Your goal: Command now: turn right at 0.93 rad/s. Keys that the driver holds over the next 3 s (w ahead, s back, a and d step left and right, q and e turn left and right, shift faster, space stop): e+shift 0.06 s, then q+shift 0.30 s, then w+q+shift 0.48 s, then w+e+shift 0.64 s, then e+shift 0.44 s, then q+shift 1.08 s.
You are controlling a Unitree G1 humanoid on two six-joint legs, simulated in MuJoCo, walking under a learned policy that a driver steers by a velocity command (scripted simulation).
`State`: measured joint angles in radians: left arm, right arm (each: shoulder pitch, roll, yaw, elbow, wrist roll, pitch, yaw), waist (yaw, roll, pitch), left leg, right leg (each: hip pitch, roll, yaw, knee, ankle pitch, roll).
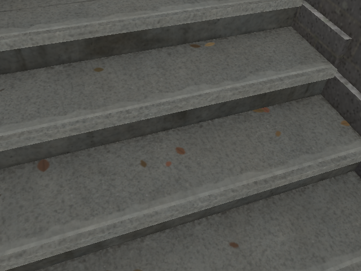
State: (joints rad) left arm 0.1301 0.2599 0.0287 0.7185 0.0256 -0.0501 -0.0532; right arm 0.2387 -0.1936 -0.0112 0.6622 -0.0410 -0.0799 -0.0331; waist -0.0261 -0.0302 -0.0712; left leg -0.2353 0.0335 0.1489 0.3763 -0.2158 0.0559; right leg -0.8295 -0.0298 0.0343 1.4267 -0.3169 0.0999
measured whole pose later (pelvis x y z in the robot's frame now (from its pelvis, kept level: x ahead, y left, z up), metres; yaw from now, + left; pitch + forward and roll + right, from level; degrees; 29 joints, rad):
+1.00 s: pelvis +0.27 +0.07 +0.02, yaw +24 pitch +4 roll -3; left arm -0.06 0.08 -0.06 0.47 0.01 -0.02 0.00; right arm 0.52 -0.21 -0.06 0.92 0.02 -0.09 0.00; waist -0.03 0.04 -0.02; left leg 0.12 -0.02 -0.11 0.20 -0.15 0.13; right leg -0.97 0.01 -0.17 1.31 -0.50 -0.12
